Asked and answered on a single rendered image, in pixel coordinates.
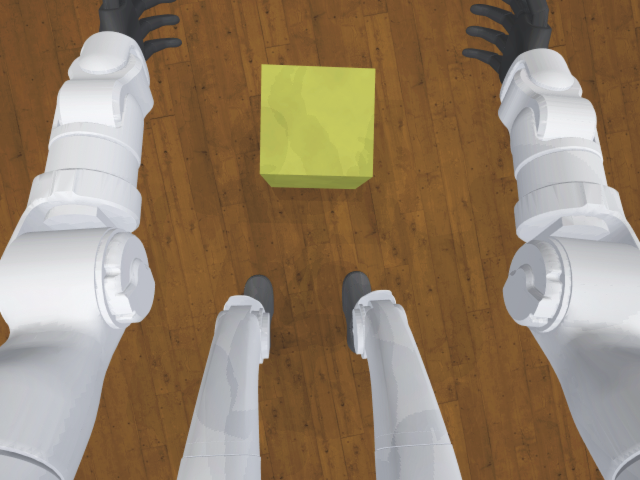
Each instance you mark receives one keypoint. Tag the carton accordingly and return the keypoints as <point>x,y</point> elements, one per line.
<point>317,126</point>

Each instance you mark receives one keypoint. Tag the robot right foot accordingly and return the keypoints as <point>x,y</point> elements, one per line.
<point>355,285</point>

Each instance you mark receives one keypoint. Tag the right robot hand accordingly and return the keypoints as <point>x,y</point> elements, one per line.
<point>528,29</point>

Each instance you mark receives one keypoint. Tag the robot left thigh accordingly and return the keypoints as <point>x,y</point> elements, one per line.
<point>223,439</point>

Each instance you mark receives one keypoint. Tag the robot right forearm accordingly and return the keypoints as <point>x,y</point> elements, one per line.
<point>557,158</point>

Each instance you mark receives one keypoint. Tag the left robot hand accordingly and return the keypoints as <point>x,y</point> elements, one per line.
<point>122,16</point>

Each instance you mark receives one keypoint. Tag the robot left upper arm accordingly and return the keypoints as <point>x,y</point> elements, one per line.
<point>67,297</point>

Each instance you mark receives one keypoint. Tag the robot right upper arm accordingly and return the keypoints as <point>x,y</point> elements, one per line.
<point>581,301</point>

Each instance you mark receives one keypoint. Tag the robot left forearm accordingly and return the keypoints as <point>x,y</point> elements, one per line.
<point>95,146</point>

